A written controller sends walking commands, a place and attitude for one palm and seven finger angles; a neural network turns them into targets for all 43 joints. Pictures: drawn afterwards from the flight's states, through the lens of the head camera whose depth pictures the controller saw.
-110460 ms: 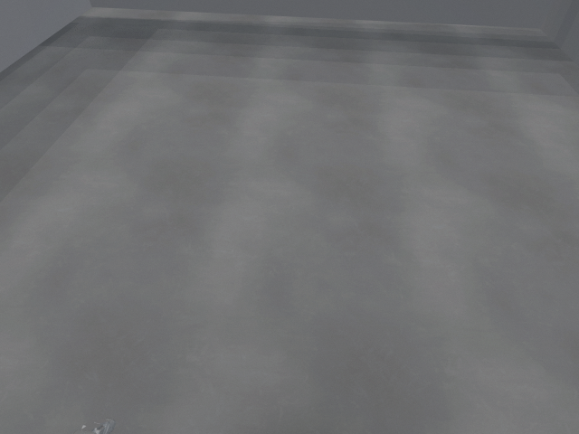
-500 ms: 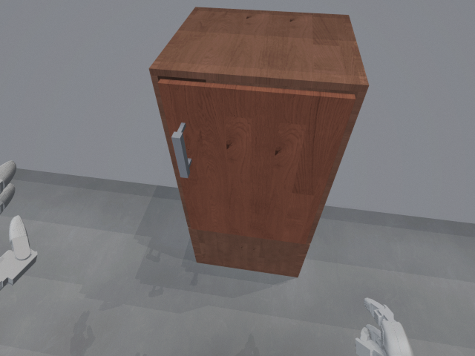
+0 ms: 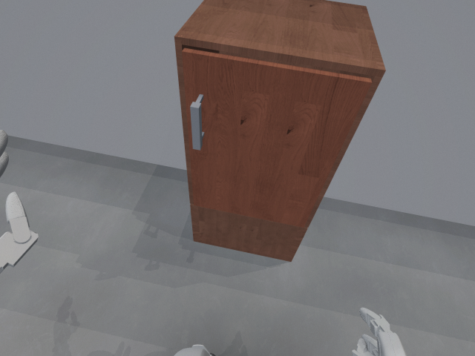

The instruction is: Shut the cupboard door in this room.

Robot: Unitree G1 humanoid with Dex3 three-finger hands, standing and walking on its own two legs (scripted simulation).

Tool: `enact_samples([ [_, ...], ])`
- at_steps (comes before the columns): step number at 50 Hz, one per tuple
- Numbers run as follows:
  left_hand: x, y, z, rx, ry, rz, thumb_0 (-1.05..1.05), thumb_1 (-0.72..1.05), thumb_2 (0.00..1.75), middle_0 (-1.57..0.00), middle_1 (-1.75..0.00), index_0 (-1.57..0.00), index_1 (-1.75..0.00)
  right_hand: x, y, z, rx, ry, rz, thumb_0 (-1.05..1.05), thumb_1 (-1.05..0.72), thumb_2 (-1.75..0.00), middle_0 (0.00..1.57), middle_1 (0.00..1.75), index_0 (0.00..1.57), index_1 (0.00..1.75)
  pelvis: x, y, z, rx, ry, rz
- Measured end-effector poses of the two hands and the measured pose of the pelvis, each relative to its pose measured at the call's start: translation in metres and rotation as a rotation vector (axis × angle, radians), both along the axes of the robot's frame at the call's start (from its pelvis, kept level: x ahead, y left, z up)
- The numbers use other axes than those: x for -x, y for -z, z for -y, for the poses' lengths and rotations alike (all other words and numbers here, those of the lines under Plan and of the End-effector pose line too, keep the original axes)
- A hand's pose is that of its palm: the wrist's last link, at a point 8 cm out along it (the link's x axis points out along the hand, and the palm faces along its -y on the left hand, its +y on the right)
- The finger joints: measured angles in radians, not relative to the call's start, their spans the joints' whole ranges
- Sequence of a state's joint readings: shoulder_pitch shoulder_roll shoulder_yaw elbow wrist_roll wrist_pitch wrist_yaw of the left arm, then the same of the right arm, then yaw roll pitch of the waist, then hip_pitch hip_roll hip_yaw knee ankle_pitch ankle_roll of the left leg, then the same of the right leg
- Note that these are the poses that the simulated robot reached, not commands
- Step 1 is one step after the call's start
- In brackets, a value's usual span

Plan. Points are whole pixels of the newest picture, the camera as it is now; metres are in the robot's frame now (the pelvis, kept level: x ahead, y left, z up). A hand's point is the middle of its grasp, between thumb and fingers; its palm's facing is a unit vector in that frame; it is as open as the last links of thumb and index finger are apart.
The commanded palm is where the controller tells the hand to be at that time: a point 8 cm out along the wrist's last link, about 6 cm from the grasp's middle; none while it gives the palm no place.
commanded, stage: step back with the hand held close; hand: left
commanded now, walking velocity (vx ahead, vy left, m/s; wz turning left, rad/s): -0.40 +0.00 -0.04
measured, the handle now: (199, 122) +0.65 +0.13 +0.00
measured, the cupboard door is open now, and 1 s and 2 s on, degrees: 0 0 0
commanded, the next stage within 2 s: stop stepping back and stand still in 0.30 s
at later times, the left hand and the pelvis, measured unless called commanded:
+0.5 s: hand out of the picture +0.11 +0.23 +0.19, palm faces +0.27 -0.83 -0.49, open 7.4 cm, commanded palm +0.06 +0.28 +0.19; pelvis -0.10 -0.01 +0.00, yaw -4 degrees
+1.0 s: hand out of the picture +0.10 +0.30 +0.18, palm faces +0.42 -0.80 -0.42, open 7.4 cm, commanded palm +0.05 +0.33 +0.19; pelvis -0.12 +0.04 +0.00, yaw -5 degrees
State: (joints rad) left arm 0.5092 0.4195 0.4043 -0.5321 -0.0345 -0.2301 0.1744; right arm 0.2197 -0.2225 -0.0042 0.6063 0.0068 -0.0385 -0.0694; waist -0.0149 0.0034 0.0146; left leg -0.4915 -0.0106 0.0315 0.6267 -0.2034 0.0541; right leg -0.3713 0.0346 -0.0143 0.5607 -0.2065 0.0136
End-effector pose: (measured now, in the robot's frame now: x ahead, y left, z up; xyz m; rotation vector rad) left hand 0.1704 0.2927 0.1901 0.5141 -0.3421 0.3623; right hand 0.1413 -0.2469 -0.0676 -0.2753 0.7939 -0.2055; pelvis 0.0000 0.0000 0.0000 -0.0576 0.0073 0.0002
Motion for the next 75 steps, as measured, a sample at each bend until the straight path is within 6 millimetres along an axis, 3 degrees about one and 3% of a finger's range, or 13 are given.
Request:
enact_samples([
  [9, 0.021, -0.019, -0.026, -0.053, -0.021, 0.019, 0.01, 0.89, 0.9, -0.21, -0.3, -0.21, -0.3, 0.021, -0.012, -0.015, -0.007, 0.002, 0.019, 0.01, -0.91, -0.9, 0.2, 0.3, 0.2, 0.3, 0.017, -0.011, -0.005, 0.049, 0.019, -0.056],
  [17, 0.036, -0.001, 0.009, -0.005, 0.096, 0.004, 0.01, 0.89, 0.9, -0.2, -0.3, -0.21, -0.3, 0.037, -0.004, -0.018, -0.029, -0.057, 0.063, 0.01, -0.9, -0.9, 0.2, 0.3, 0.2, 0.3, 0.07, 0.0, 0.002, 0.01, 0.093, -0.096],
  [22, 0.066, -0.011, 0.03, -0.045, 0.211, 0.019, 0.01, 0.89, 0.9, -0.21, -0.3, -0.21, -0.3, 0.08, -0.004, -0.008, -0.047, 0.015, 0.078, 0.01, -0.91, -0.9, 0.2, 0.3, 0.2, 0.3, 0.1, 0.002, 0.008, 0.039, 0.067, -0.03],
  [28, 0.107, -0.017, 0.004, -0.086, 0.104, 0.035, 0.01, 0.88, 0.9, -0.22, -0.3, -0.22, -0.3, 0.139, 0.002, 0.012, 0.017, 0.112, 0.034, 0.01, -0.9, -0.9, 0.2, 0.3, 0.2, 0.3, 0.095, 0.006, 0.001, 0.01, 0.097, 0.028],
  [33, 0.089, 0.006, -0.031, 0.088, -0.041, 0.095, 0.01, 0.89, 0.9, -0.21, -0.3, -0.21, -0.3, 0.173, 0.018, 0.014, 0.055, 0.161, -0.049, 0.01, -0.91, -0.9, 0.2, 0.3, 0.2, 0.29, 0.1, 0.01, -0.015, 0.005, 0.07, 0.052],
  [36, 0.079, 0.012, -0.028, 0.14, -0.031, 0.04, 0.01, 0.89, 0.9, -0.2, -0.3, -0.21, -0.3, 0.183, 0.01, 0.0, 0.02, 0.162, -0.038, 0.01, -0.91, -0.9, 0.2, 0.3, 0.2, 0.29, 0.114, 0.001, -0.016, -0.013, 0.081, 0.041],
  [43, 0.112, -0.016, 0.009, -0.05, 0.187, -0.051, 0.02, 0.89, 0.9, -0.21, -0.3, -0.21, -0.3, 0.187, -0.002, -0.026, -0.067, 0.118, 0.015, 0.01, -0.91, -0.9, 0.2, 0.3, 0.2, 0.3, 0.129, -0.01, -0.018, -0.017, 0.101, 0.005],
  [53, 0.103, 0.006, -0.058, 0.071, -0.059, -0.039, 0.01, 0.89, 0.9, -0.21, -0.3, -0.21, -0.3, 0.162, 0.009, -0.041, -0.04, 0.106, -0.001, 0.01, -0.91, -0.9, 0.2, 0.3, 0.2, 0.3, 0.118, -0.007, -0.046, -0.036, 0.095, 0.035],
  [63, 0.099, -0.01, -0.015, 0.006, 0.1, -0.076, 0.01, 0.89, 0.9, -0.21, -0.3, -0.21, -0.3, 0.129, -0.018, -0.058, -0.093, 0.041, 0.125, 0.01, -0.91, -0.9, 0.2, 0.3, 0.2, 0.3, 0.12, -0.017, -0.036, -0.037, 0.101, -0.006],
  [65, 0.092, 0.012, -0.018, -0.024, 0.106, -0.178, 0.01, 0.89, 0.9, -0.21, -0.3, -0.21, -0.3, 0.127, -0.007, -0.053, -0.114, 0.006, 0.108, 0.01, -0.9, -0.9, 0.2, 0.3, 0.2, 0.3, 0.12, -0.014, -0.037, -0.026, 0.097, -0.013],
  [69, 0.084, 0.128, -0.025, 0.123, 0.028, -0.654, 0.0, 0.9, 0.9, -0.2, -0.3, -0.2, -0.3, 0.135, 0.025, -0.033, -0.114, -0.002, -0.016, 0.01, -0.9, -0.9, 0.2, 0.3, 0.2, 0.3, 0.124, -0.006, -0.04, -0.027, 0.089, 0.002],
  [72, 0.115, 0.219, -0.01, 0.262, -0.02, -1.009, 0.0, 0.91, 0.9, -0.2, -0.29, -0.2, -0.3, 0.156, 0.036, -0.019, -0.092, 0.035, -0.109, 0.01, -0.91, -0.9, 0.2, 0.3, 0.2, 0.3, 0.125, -0.003, -0.037, -0.036, 0.078, 0.019],
  [75, 0.169, 0.286, 0.021, 0.39, -0.031, -1.303, 0.01, 0.91, 0.9, -0.2, -0.29, -0.2, -0.3, 0.189, 0.04, -0.01, -0.064, 0.079, -0.227, 0.01, -0.91, -0.9, 0.2, 0.3, 0.2, 0.29, 0.125, -0.003, -0.032, -0.04, 0.069, 0.031],
])
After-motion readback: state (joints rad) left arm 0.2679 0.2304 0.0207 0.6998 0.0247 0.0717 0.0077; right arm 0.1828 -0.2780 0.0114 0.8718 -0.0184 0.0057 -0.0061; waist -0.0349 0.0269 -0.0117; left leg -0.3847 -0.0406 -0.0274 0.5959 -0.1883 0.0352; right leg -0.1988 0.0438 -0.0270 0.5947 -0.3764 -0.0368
